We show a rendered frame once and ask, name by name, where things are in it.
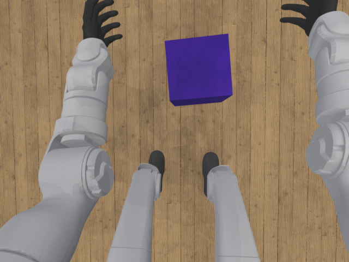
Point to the right robot upper arm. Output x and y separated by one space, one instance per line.
328 156

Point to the left robot foot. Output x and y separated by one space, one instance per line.
157 159

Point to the left robot forearm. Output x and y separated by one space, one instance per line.
82 121

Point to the robot right hand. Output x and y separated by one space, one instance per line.
312 12

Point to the carton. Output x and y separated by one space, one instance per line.
199 70

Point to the robot left hand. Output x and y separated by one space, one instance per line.
92 22

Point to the left robot upper arm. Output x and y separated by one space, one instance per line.
71 180

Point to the robot left thigh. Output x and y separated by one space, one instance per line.
132 241

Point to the right robot forearm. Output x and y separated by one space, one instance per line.
328 43

